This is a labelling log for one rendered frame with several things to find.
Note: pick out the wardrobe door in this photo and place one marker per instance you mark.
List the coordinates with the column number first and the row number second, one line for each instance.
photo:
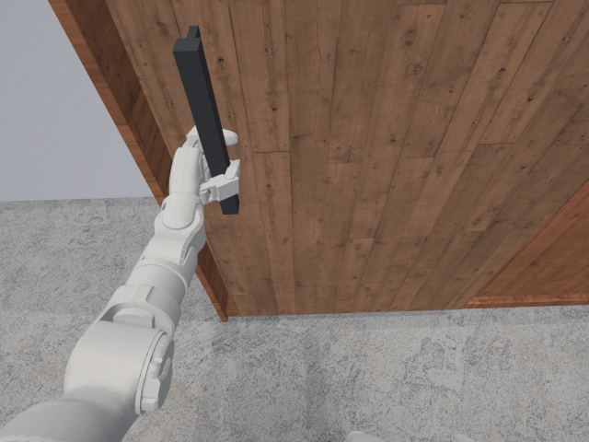
column 553, row 262
column 394, row 154

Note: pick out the left robot hand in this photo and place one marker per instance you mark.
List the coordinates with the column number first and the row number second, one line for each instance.
column 190, row 170

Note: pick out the robot right shin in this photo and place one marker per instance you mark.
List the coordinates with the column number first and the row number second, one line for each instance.
column 355, row 432

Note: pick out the robot left upper arm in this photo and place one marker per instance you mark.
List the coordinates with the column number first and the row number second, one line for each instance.
column 119, row 372

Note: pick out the left robot forearm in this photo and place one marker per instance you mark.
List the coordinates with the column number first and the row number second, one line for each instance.
column 160, row 279

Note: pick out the handle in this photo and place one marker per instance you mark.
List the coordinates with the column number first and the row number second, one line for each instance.
column 194, row 74

